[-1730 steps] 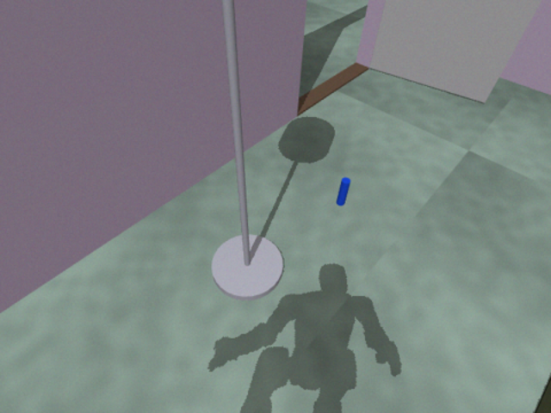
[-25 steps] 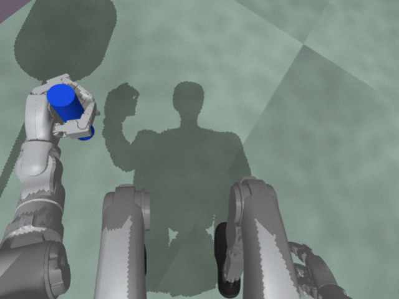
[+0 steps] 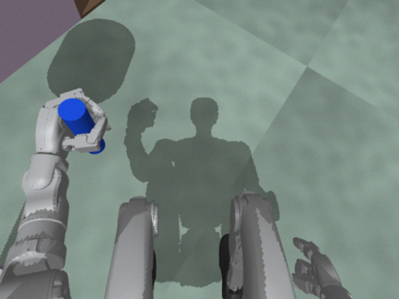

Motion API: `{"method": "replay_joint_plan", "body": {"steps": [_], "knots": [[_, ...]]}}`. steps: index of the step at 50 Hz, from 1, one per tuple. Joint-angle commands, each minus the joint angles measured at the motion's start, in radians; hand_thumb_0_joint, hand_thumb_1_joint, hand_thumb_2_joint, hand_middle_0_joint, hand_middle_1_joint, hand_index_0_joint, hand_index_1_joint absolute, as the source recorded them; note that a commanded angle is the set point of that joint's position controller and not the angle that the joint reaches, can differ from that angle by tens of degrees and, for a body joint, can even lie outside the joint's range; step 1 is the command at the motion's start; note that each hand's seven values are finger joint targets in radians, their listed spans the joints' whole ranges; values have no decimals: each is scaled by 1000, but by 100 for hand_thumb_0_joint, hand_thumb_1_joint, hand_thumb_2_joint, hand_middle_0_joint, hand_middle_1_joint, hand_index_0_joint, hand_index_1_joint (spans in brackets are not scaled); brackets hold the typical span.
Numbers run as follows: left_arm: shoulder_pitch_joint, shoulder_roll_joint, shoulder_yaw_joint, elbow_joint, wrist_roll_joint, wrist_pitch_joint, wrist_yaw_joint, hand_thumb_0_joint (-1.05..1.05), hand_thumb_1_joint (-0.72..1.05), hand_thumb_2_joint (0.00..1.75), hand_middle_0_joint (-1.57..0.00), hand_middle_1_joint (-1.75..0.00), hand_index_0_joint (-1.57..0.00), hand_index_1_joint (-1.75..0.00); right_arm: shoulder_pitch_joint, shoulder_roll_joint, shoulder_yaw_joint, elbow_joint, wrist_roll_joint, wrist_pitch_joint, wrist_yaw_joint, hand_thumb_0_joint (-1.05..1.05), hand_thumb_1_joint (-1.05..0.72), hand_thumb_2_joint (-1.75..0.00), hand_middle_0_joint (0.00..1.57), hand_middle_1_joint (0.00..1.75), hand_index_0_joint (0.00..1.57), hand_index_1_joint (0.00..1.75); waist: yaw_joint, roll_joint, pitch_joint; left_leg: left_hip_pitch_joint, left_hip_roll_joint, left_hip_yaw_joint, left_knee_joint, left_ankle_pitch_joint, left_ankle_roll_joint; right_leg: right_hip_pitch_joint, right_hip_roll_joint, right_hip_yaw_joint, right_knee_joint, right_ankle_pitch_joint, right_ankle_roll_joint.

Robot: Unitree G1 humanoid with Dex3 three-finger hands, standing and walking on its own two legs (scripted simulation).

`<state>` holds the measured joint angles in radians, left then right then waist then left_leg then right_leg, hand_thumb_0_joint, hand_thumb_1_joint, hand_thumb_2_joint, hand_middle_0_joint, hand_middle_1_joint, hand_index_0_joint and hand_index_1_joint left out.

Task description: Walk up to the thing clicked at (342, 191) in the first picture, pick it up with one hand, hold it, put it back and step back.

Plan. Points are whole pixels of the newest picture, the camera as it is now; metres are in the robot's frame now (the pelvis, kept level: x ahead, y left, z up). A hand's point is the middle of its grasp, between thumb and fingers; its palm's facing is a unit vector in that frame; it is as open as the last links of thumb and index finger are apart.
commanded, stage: lift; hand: left
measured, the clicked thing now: (85, 130) +0.42 +0.21 -0.02
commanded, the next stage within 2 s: hold in 1.68 s
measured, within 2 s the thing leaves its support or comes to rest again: neither
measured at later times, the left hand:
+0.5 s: hand (44, 70) +0.40 +0.19 +0.18, palm faces +0.02 -1.00 -0.04, open 4.9 cm
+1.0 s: hand out of the picture +0.40 +0.18 +0.28, palm faces +0.01 -1.00 -0.02, open 4.9 cm
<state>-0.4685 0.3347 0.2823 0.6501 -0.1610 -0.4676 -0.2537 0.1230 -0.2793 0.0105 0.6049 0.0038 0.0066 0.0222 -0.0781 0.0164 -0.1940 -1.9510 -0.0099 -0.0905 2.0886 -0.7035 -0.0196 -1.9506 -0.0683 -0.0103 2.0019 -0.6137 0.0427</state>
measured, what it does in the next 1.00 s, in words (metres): rises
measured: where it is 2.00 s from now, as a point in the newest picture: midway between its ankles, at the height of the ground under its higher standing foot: (187, 288)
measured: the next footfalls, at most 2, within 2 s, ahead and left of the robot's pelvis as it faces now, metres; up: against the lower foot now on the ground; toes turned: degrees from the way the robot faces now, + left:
none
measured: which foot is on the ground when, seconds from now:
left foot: down 0.00-1.00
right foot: down 0.00-1.00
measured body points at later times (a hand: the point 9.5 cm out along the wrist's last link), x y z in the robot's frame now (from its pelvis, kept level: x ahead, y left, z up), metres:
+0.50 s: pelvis +0.03 +0.00 +0.15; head +0.16 +0.02 +0.58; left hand +0.39 +0.24 +0.19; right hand +0.21 -0.25 +0.04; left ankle +0.08 +0.12 -0.40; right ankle +0.11 -0.15 -0.40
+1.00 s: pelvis +0.06 +0.00 +0.24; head +0.14 +0.01 +0.68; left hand +0.39 +0.23 +0.28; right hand +0.21 -0.24 +0.13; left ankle +0.08 +0.12 -0.40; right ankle +0.11 -0.15 -0.40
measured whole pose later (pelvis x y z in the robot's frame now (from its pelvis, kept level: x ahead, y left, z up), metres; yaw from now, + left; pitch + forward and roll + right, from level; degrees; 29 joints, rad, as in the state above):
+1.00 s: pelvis +0.06 +0.00 +0.24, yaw +1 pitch +16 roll -2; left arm -0.15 0.25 0.15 0.34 -0.20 -0.28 -0.17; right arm 0.22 -0.22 0.00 0.62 0.04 -0.06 -0.05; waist -0.02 0.02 -0.12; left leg -0.95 0.04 -0.05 1.22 -0.56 -0.02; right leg -0.96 -0.04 -0.04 1.15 -0.47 0.03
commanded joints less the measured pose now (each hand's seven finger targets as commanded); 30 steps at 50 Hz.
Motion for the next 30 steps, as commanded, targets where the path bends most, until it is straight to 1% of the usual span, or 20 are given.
{"method": "replay_joint_plan", "body": {"steps": [1,3,5,7,8,9,10,11,12,14,16,17,18,21,23,24,26,27,28,30], "knots": [[-246,170,32,-345,-27,-37,18,0,60,125,-133,-140,-135,-138,66,-183,-74,-116,14,-29,-20,0,-89,-89,20,30,20,30,8,110,-589,465,-8,33,-394,81,38,409,30,-41,-276,78,-80],[-231,150,7,-409,-33,-13,25,0,63,124,-131,-138,-134,-136,64,-176,-75,-122,23,-32,-27,0,-89,-89,20,30,20,30,9,125,-600,518,-7,26,-429,97,35,436,28,-39,-305,94,-80],[-135,173,37,-400,-36,20,39,0,64,125,-130,-138,-132,-136,62,-174,-79,-130,31,-34,-35,0,-89,-89,20,30,20,30,16,87,-575,519,-5,37,-451,94,41,502,31,-33,-355,85,-73],[-133,145,19,-462,-43,45,52,0,60,126,-131,-140,-133,-138,57,-160,-78,-138,35,-38,-40,0,-89,-89,20,30,20,30,15,66,-583,544,-6,45,-471,110,43,559,33,-27,-397,100,-70],[-137,118,-13,-503,-49,55,55,0,60,126,-132,-140,-134,-138,72,-149,-76,-127,39,-38,-42,0,-89,-89,20,30,20,30,7,70,-576,558,-5,47,-489,127,42,590,33,-27,-416,115,-69],[-116,142,12,-521,-52,68,64,0,60,126,-130,-140,-133,-138,72,-153,-78,-125,44,-38,-48,0,-89,-89,20,30,20,30,19,65,-564,591,-3,39,-511,128,42,599,33,-26,-436,115,-69],[-90,135,-2,-551,-49,80,69,0,58,126,-130,-140,-133,-138,58,-145,-78,-140,44,-40,-50,0,-89,-89,20,30,20,30,18,65,-567,597,-2,45,-529,133,41,641,35,-23,-456,116,-66],[-74,155,24,-545,-51,94,81,0,59,126,-132,-140,-134,-138,51,-148,-82,-150,49,-43,-55,0,-90,-89,20,30,20,30,22,39,-548,597,-2,48,-540,119,46,668,37,-17,-489,101,-62],[-54,125,-10,-558,-50,105,82,0,60,126,-132,-140,-134,-138,58,-143,-82,-141,51,-45,-58,0,-89,-89,20,30,20,30,15,49,-544,633,0,41,-562,141,43,677,37,-21,-500,127,-63],[-40,94,-45,-596,-51,121,90,0,60,126,-130,-139,-132,-138,64,-138,-82,-133,52,-52,-61,0,-89,-89,20,30,20,30,8,60,-529,695,5,33,-599,171,37,703,37,-24,-526,156,-64],[-3,107,-35,-608,-47,143,99,0,60,126,-132,-140,-134,-138,60,-133,-84,-144,55,-57,-68,0,-90,-89,20,30,20,30,17,50,-516,740,6,34,-632,210,35,753,41,-26,-567,188,-63],[-3,119,-26,-626,-48,150,105,0,59,126,-131,-140,-134,-138,57,-133,-86,-145,57,-59,-71,0,-89,-89,20,30,20,30,25,42,-493,748,6,34,-658,184,37,775,41,-24,-597,166,-62],[-1,94,-56,-634,-48,156,105,0,57,126,-132,-141,-134,-139,51,-128,-85,-147,57,-64,-72,0,-90,-89,20,30,20,30,13,47,-463,770,9,28,-684,162,36,776,42,-24,-619,151,-60],[53,103,-26,-602,-49,171,116,0,60,126,-130,-139,-133,-138,54,-122,-84,-143,61,-75,-77,0,-89,-89,20,30,20,30,26,24,-411,812,11,22,-740,174,34,833,46,-28,-674,161,-58],[87,91,-26,-591,-58,177,117,0,59,127,-131,-141,-133,-139,55,-116,-80,-143,62,-81,-80,0,-89,-89,20,30,20,30,29,10,-404,849,12,25,-765,224,35,887,48,-29,-704,208,-58],[78,84,-36,-595,-58,177,112,0,58,128,-132,-141,-134,-140,63,-118,-81,-137,59,-84,-79,0,-90,-89,20,30,20,30,19,35,-391,879,15,21,-784,253,31,891,48,-30,-713,237,-59],[83,83,-44,-612,-57,170,107,0,61,127,-131,-140,-133,-138,78,-116,-77,-131,57,-88,-78,0,-89,-89,20,30,20,30,37,64,-404,966,22,7,-820,320,20,907,50,-38,-720,280,-63],[69,85,-50,-599,-54,167,103,0,62,126,-130,-139,-132,-137,79,-117,-78,-124,55,-90,-79,0,-90,-89,20,30,20,30,34,76,-396,990,24,10,-828,339,18,909,50,-37,-732,294,-63],[116,74,-62,-579,-47,168,100,0,62,126,-130,-138,-132,-136,81,-112,-75,-128,54,-93,-79,0,-90,-89,20,30,20,30,35,68,-382,1009,25,10,-846,367,16,928,51,-40,-745,314,-64],[86,60,-68,-583,-53,159,91,0,61,125,-131,-137,-132,-136,87,-108,-74,-124,51,-97,-76,0,-89,-89,20,30,20,30,31,59,-362,1040,26,16,-875,370,17,965,53,-40,-786,318,-63]]}}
